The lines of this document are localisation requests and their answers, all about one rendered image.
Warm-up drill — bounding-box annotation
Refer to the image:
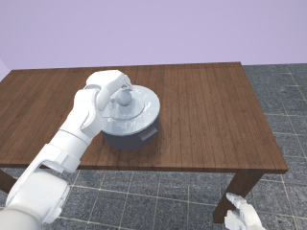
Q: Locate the left robot hand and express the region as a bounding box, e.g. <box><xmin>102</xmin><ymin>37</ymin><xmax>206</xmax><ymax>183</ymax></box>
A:
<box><xmin>86</xmin><ymin>70</ymin><xmax>133</xmax><ymax>118</ymax></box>

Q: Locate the pot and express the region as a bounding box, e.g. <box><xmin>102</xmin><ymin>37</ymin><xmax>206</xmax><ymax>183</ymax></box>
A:
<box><xmin>101</xmin><ymin>115</ymin><xmax>160</xmax><ymax>150</ymax></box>

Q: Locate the right robot hand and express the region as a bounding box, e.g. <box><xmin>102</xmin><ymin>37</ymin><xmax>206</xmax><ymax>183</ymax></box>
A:
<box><xmin>224</xmin><ymin>193</ymin><xmax>262</xmax><ymax>230</ymax></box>

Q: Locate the robot left forearm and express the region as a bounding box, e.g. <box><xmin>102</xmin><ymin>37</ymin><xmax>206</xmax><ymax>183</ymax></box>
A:
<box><xmin>5</xmin><ymin>81</ymin><xmax>110</xmax><ymax>208</ymax></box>

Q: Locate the robot left upper arm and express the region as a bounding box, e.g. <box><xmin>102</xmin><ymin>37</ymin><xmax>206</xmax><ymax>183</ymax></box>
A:
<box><xmin>0</xmin><ymin>168</ymin><xmax>70</xmax><ymax>230</ymax></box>

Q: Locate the table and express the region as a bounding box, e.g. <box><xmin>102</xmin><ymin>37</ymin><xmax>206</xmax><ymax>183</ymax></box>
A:
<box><xmin>0</xmin><ymin>61</ymin><xmax>289</xmax><ymax>224</ymax></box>

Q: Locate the knob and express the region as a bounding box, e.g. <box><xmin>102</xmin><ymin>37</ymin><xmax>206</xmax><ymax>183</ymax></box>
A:
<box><xmin>115</xmin><ymin>90</ymin><xmax>132</xmax><ymax>106</ymax></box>

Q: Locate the lid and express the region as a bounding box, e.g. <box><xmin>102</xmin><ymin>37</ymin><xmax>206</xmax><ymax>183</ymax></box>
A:
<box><xmin>101</xmin><ymin>85</ymin><xmax>160</xmax><ymax>136</ymax></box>

